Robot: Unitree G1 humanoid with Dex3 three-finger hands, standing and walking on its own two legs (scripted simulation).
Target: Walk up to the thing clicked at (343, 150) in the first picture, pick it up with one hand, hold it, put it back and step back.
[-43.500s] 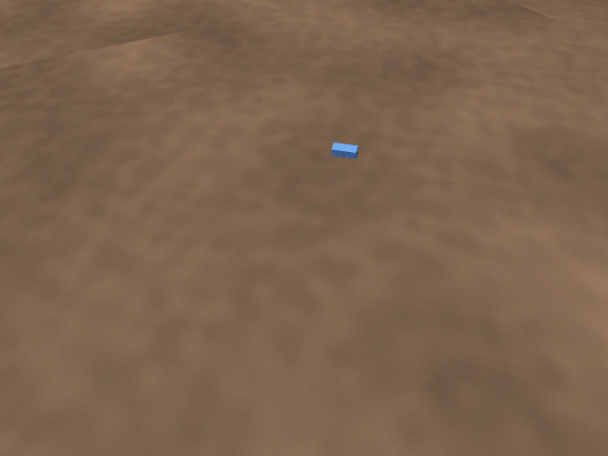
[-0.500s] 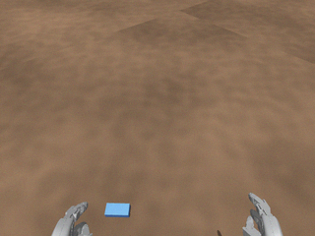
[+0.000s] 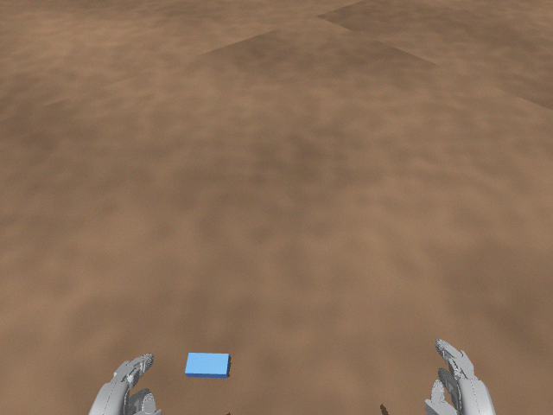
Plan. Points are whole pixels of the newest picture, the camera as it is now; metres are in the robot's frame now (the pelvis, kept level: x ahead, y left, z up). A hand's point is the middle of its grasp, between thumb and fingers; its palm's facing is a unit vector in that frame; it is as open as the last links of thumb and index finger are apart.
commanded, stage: home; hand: left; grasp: from above
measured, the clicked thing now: (208, 365) +0.43 +0.24 -0.70
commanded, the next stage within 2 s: stand in 0.54 s
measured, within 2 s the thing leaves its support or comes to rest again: neither
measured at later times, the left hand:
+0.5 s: hand out of the picture +0.16 +0.18 -0.05, palm faces +0.03 -0.98 -0.20, open 7.4 cm
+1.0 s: hand out of the picture +0.10 +0.24 -0.10, palm faces +0.03 -0.94 -0.34, open 7.4 cm
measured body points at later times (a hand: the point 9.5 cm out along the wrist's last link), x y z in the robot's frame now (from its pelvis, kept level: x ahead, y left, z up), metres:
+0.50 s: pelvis +0.00 +0.00 +0.00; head +0.02 +0.01 +0.45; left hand +0.16 +0.23 -0.03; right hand +0.16 -0.25 -0.06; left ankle +0.01 +0.11 -0.68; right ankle +0.00 -0.12 -0.68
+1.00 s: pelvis +0.00 +0.01 +0.04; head +0.01 +0.01 +0.49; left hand +0.10 +0.29 -0.08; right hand +0.10 -0.27 -0.08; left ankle +0.01 +0.11 -0.68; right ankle +0.00 -0.12 -0.68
